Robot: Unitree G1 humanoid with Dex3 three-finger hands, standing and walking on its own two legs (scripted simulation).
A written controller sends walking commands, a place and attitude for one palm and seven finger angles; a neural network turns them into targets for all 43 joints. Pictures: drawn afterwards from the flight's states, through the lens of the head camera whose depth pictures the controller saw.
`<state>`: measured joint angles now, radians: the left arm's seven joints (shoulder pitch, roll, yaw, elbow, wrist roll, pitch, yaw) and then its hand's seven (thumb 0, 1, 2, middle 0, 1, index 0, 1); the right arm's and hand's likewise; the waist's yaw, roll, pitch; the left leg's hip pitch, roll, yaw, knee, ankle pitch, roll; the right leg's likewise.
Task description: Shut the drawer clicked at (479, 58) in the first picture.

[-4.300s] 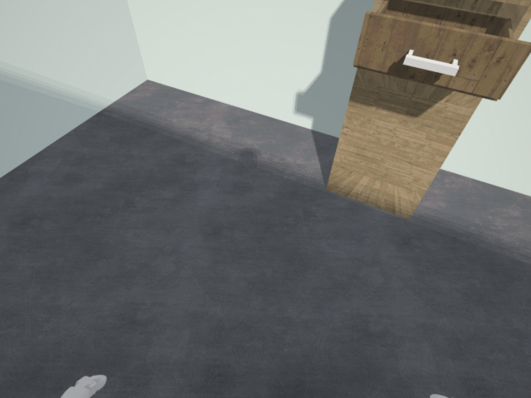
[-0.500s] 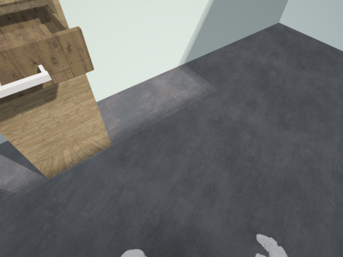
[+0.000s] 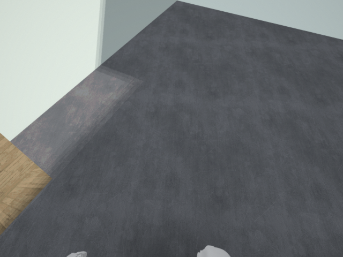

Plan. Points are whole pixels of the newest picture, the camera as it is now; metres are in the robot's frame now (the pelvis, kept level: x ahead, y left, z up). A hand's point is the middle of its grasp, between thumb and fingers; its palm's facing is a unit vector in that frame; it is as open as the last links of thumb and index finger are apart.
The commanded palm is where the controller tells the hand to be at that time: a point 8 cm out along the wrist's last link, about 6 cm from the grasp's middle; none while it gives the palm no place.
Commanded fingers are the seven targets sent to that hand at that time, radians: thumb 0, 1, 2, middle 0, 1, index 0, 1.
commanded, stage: walk to a spot facing it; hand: left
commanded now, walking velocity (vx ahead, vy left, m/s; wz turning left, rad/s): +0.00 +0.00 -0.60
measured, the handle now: out of the picture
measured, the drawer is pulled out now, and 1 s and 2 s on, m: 0.28 0.28 0.28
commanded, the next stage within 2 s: turn to face it in 0.46 s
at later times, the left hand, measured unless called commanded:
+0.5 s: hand out of the picture +0.12 +0.15 -0.15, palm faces -0.13 -0.97 -0.21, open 7.4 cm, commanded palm none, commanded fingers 0.00 0.90 0.90 -0.20 -0.30 -0.20 -0.30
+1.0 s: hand (113, 207) +0.26 +0.18 -0.16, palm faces -0.14 -0.97 -0.19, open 7.4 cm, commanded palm none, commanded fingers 0.00 0.90 0.90 -0.20 -0.30 -0.20 -0.30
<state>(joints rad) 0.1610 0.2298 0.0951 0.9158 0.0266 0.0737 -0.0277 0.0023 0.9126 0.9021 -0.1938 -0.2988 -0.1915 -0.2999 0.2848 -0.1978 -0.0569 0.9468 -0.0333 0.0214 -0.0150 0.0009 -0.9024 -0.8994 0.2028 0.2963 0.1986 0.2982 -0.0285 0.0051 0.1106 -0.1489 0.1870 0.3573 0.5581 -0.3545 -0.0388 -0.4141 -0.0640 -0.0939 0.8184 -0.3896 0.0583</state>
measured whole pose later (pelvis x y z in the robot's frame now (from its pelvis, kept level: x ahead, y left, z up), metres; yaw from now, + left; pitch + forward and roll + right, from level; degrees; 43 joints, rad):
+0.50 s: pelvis +0.06 -0.03 +0.01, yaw -12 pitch +0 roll +0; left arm 0.30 0.17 0.05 0.98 0.03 -0.02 -0.01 0.00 0.91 0.90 -0.20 -0.30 -0.20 -0.30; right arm 0.17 -0.23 -0.06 0.93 -0.03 0.03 0.01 0.00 -0.91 -0.90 0.20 0.30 0.19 0.30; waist 0.03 0.02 0.02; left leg -0.46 0.10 0.03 0.86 -0.32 -0.09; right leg -0.17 0.08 0.04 0.40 -0.22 -0.06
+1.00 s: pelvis +0.14 +0.01 +0.01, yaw -9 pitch +0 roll -2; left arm 0.13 0.20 0.07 1.00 0.02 0.04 0.03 0.00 0.91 0.90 -0.20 -0.30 -0.19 -0.30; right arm 0.34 -0.15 -0.03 1.05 -0.02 0.02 -0.02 0.00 -0.92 -0.90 0.20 0.30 0.20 0.30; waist -0.04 -0.02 0.05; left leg -0.21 -0.03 -0.01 0.41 -0.21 0.06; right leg -0.44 -0.05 0.00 0.95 -0.39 0.08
